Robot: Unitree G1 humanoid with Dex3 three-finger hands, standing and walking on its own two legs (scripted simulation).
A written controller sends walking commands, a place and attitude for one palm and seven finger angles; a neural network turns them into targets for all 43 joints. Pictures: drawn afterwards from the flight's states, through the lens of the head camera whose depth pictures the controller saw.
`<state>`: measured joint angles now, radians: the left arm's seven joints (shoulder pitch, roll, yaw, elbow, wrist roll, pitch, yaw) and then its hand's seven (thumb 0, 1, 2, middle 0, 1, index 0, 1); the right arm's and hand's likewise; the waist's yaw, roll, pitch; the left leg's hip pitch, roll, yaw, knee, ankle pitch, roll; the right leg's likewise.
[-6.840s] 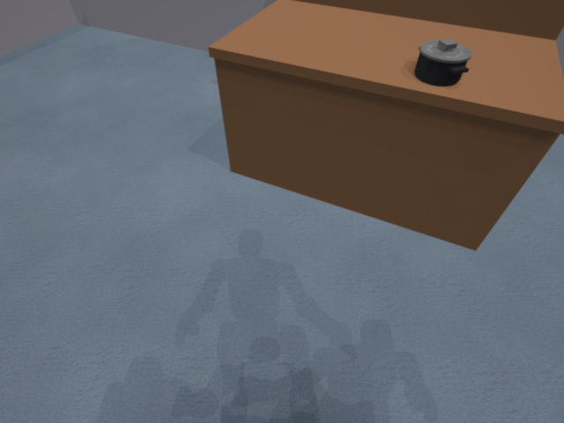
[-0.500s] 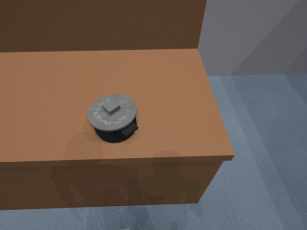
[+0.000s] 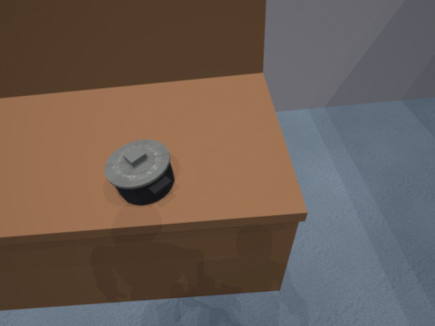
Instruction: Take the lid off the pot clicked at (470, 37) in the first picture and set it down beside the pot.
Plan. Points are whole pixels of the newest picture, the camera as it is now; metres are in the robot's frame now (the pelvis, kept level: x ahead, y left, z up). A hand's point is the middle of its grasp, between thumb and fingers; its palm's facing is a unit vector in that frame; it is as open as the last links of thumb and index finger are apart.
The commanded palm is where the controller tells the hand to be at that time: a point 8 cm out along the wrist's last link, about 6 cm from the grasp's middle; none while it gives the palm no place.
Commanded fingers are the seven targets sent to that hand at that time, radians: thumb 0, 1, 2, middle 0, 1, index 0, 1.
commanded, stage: come to a stop and stand still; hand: left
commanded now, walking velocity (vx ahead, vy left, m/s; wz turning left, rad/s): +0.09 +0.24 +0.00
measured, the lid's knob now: (135, 156) +0.48 +0.25 +0.03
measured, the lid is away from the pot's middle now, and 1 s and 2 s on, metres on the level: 0.00 0.00 0.00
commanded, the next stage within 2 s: look again from close up in 0.60 s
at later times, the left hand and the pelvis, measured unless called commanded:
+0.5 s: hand out of the picture -0.06 +0.24 -0.18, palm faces +0.09 -0.97 -0.22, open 7.4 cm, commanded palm none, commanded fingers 0.00 0.90 0.90 -0.20 -0.30 -0.20 -0.30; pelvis -0.02 +0.05 +0.00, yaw +1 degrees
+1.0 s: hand out of the picture +0.01 +0.20 -0.17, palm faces +0.07 -0.97 -0.25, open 7.3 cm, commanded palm none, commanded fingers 0.00 0.90 0.90 -0.20 -0.30 -0.20 -0.30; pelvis +0.01 +0.02 +0.00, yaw +2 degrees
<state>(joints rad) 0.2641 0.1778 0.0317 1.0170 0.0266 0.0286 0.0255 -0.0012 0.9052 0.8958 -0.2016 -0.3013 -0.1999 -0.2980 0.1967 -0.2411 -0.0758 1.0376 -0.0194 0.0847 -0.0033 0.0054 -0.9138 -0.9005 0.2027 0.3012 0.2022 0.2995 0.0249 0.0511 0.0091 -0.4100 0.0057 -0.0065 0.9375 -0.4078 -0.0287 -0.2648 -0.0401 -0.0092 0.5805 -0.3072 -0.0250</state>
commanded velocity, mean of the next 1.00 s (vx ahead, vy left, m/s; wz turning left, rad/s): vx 0.03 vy -0.02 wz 0.00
